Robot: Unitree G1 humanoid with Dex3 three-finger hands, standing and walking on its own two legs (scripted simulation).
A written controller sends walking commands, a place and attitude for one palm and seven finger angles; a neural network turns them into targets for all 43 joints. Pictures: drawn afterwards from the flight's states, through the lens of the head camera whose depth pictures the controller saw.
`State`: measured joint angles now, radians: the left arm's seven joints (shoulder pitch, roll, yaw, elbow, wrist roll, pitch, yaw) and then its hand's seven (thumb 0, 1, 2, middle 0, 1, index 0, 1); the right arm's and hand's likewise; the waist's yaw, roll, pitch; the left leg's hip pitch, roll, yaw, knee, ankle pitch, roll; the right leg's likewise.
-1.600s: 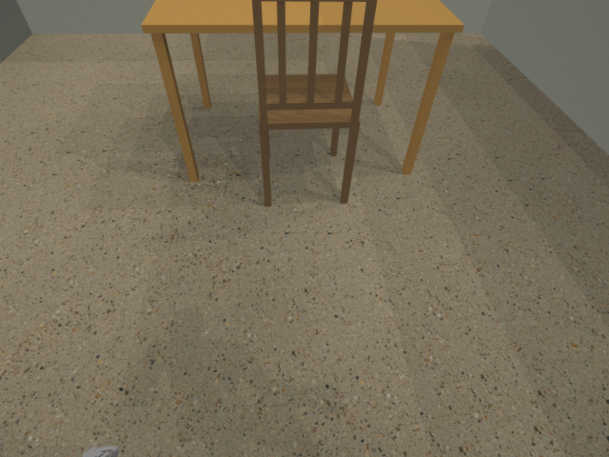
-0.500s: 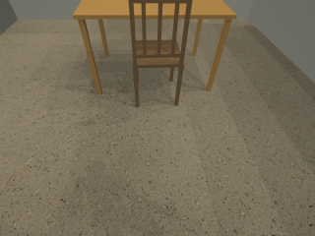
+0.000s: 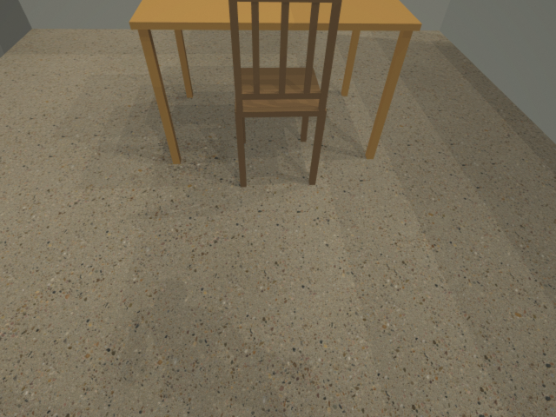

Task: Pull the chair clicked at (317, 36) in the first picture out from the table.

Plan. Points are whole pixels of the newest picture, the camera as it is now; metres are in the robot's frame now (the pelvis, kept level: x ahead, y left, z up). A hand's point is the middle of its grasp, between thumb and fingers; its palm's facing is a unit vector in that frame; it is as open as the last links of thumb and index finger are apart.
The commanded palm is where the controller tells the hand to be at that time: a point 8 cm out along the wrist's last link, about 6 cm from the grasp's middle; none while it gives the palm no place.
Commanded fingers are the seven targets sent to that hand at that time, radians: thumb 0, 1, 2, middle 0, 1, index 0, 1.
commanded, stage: walk to a spot facing it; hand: left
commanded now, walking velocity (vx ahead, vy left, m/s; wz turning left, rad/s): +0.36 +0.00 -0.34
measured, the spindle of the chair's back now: (283, 51) +1.35 +0.07 -0.07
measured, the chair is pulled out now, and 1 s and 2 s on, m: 0.00 0.00 0.00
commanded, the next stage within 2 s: turn to face it in 1.32 s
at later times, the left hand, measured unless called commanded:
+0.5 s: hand (198, 382) +0.22 +0.16 -0.19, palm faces -0.15 -0.97 -0.18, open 7.3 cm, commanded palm none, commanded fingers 0.00 0.90 0.90 -0.20 -0.30 -0.20 -0.30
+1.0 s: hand (226, 315) +0.35 +0.13 -0.21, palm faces -0.11 -0.99 -0.10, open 7.4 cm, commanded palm none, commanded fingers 0.00 0.90 0.90 -0.20 -0.30 -0.20 -0.30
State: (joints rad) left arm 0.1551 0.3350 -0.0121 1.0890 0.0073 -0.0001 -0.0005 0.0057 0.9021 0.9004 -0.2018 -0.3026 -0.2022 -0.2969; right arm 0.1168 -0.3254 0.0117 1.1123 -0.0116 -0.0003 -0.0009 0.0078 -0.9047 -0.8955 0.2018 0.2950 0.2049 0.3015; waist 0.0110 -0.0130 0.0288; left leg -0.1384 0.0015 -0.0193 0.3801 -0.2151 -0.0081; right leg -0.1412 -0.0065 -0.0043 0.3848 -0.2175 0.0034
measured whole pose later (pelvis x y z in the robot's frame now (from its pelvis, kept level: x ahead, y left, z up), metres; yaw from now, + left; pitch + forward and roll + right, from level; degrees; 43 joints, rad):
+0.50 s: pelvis +0.14 -0.02 -0.02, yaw -9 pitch -1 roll -1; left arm 0.20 0.19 0.05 1.03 0.02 0.00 -0.04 0.02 0.93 0.90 -0.20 -0.30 -0.20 -0.30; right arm 0.50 -0.13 -0.01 1.20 -0.03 -0.06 -0.03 0.01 -0.91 -0.90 0.20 0.29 0.20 0.30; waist -0.03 0.01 0.10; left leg 0.09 0.07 0.13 0.40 -0.46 -0.04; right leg -0.47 -0.05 -0.13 0.73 -0.30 -0.06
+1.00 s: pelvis +0.35 -0.04 -0.02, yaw -11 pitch -1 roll -2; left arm 0.37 0.17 0.05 1.10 0.02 -0.03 -0.01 0.01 0.91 0.90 -0.20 -0.30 -0.20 -0.30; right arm 0.17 -0.14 -0.04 0.99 -0.03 -0.08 0.01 0.00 -0.91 -0.90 0.20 0.29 0.20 0.30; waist 0.02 -0.05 0.01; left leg -0.35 0.10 0.17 0.65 -0.28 0.04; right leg -0.21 -0.01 -0.08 0.80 -0.47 -0.02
